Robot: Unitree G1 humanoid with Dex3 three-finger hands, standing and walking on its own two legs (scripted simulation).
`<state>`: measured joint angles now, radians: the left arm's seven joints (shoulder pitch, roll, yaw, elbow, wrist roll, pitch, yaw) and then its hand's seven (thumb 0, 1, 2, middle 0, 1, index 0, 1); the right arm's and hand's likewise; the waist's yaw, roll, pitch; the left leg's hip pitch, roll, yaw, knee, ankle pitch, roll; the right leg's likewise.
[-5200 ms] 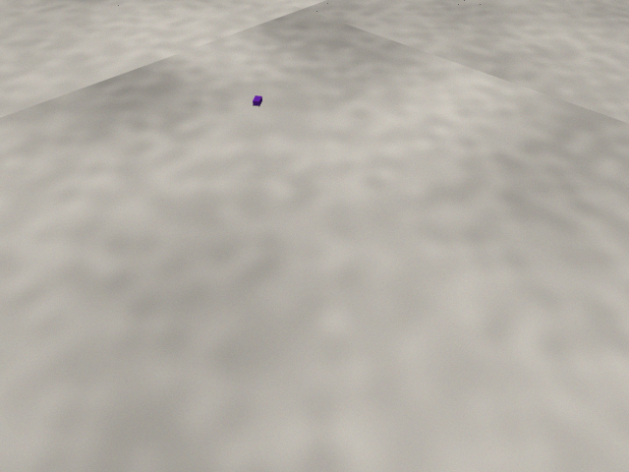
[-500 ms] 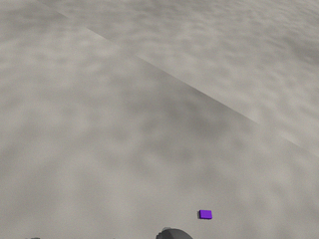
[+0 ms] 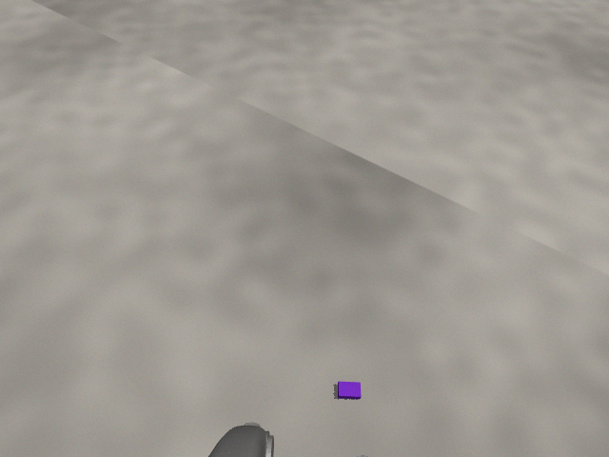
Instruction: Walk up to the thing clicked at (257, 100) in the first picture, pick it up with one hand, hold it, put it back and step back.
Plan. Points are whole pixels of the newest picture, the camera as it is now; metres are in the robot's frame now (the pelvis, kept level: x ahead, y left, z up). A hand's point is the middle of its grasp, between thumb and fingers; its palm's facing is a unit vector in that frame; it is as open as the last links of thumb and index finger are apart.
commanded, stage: walk up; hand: left
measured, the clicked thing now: (349, 390) +0.42 -0.12 -0.73
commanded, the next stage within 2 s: none
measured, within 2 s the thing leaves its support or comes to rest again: neither
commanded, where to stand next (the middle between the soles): +0.03 -0.43 m, yaw +6 degrees
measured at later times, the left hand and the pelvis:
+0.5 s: hand out of the picture +0.06 +0.08 -0.17, palm faces -0.07 -0.92 -0.38, open 7.4 cm; pelvis -0.05 -0.23 -0.03, yaw +0 degrees
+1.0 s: hand out of the picture -0.02 -0.14 -0.15, palm faces +0.00 -0.95 -0.31, open 7.4 cm; pelvis -0.07 -0.41 +0.00, yaw +4 degrees
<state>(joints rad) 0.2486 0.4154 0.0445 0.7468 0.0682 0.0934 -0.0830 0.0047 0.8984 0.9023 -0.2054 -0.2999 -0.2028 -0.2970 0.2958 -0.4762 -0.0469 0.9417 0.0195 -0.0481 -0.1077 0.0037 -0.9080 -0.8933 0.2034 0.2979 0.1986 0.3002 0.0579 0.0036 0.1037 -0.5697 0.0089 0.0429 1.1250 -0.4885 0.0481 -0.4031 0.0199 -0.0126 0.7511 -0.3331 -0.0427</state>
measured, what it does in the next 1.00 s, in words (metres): steps to the right: left foot, then right foot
